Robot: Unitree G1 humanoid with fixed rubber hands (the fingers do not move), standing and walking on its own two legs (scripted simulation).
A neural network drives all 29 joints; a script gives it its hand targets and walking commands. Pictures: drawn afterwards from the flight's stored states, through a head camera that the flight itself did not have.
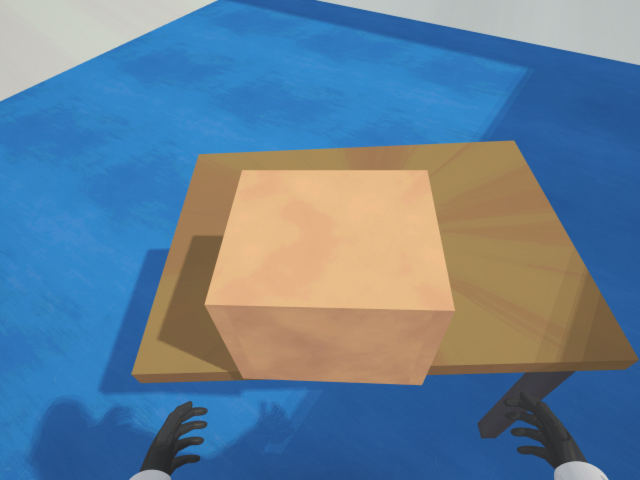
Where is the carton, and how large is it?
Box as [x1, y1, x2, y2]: [205, 170, 454, 384]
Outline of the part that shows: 242,170 206,297 205,306 243,378 421,384 454,311 427,171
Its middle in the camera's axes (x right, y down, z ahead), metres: +0.02 +0.06 +0.60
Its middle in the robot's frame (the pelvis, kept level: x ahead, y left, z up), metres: +0.40 +0.01 -0.02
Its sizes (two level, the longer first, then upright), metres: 0.281 0.237 0.229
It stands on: a table, 0.61 m high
